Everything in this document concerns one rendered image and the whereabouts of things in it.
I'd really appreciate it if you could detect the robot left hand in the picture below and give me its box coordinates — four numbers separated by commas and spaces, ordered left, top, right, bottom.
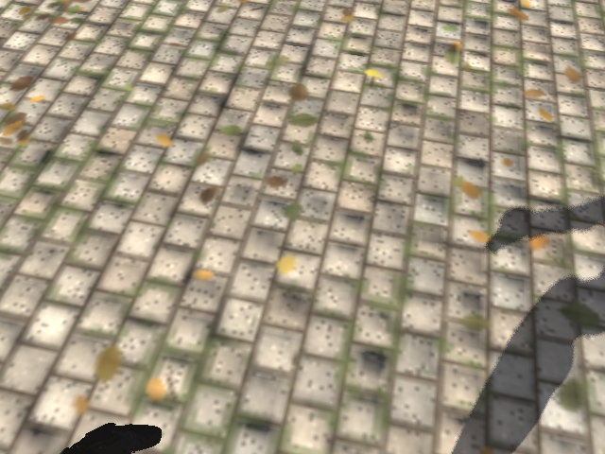
60, 423, 162, 454

